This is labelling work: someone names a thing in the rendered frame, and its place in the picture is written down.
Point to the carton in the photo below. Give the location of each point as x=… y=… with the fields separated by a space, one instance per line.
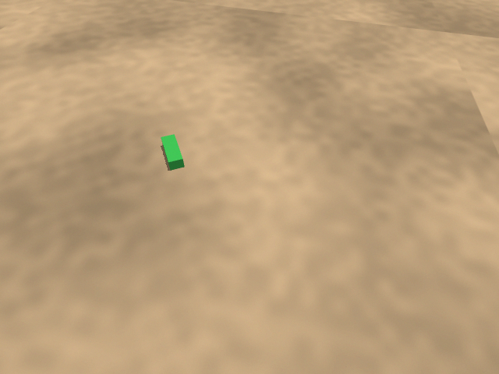
x=172 y=152

